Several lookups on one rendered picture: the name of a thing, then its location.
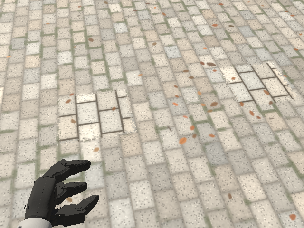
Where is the left robot forearm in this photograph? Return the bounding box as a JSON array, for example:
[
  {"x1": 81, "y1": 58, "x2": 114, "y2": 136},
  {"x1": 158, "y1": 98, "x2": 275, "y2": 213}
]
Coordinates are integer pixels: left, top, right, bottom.
[{"x1": 16, "y1": 218, "x2": 52, "y2": 228}]

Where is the left robot hand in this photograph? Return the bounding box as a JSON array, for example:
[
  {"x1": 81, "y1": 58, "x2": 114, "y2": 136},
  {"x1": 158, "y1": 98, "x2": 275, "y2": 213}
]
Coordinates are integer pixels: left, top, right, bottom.
[{"x1": 24, "y1": 159, "x2": 100, "y2": 227}]

